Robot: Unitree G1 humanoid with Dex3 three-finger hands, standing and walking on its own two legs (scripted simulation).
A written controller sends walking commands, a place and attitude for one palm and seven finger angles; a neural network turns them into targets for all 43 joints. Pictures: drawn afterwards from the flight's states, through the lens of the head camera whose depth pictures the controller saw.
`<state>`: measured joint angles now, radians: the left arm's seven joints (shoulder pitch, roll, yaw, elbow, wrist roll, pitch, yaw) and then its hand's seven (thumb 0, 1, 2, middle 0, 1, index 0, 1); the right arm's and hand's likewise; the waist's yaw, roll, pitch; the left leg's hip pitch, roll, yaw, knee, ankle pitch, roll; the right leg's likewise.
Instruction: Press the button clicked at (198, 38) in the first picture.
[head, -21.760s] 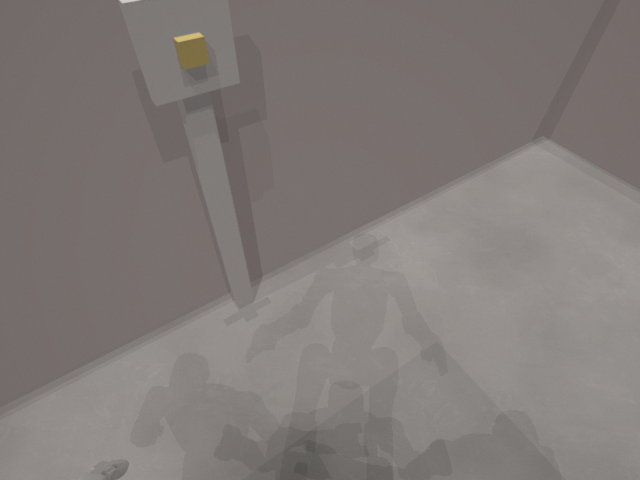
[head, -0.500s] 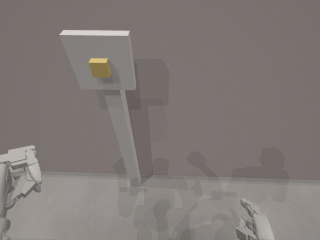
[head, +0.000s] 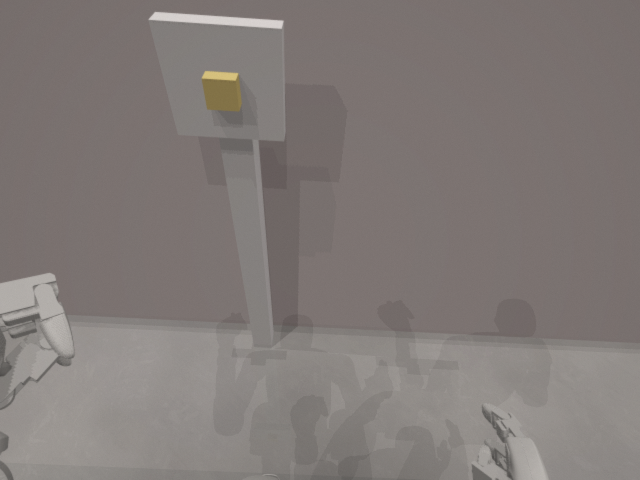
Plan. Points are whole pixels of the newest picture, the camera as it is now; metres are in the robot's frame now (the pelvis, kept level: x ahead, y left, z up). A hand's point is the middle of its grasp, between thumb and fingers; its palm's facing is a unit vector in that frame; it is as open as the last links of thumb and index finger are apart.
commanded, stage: step back with the hand held close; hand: left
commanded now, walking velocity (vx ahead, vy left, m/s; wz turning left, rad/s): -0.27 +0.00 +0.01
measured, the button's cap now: (223, 90) +0.60 +0.20 +0.18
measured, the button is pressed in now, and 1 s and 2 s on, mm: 0 0 0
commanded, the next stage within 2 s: stop stepping back and stand still in 0.54 s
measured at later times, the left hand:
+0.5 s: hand (2, 457) +0.10 +0.22 +0.19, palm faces +0.31 -0.85 -0.43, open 3.1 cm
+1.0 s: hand out of the picture +0.04 +0.27 +0.18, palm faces +0.41 -0.85 -0.34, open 3.1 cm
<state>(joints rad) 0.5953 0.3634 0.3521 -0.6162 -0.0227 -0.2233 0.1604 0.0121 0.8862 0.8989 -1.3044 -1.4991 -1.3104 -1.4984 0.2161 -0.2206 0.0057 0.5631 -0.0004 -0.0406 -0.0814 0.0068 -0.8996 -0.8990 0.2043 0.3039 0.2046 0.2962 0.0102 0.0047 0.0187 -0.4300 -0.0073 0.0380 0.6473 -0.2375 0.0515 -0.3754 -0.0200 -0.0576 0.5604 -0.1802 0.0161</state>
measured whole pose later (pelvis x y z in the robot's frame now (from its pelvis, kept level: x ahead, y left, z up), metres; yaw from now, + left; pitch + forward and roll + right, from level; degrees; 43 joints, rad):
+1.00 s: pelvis -0.16 +0.03 +0.01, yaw -2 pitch -1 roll -1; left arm 0.55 0.36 0.37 -0.54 -0.03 -0.19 0.16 0.01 0.89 0.90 -1.31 -1.50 -1.31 -1.50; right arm 0.26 -0.19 0.02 0.67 -0.01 -0.12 -0.10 0.01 -0.90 -0.90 0.20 0.30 0.20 0.30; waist 0.00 -0.05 -0.04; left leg -0.32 -0.03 -0.01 0.55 -0.22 0.04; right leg -0.22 -0.01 -0.02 0.57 -0.35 0.01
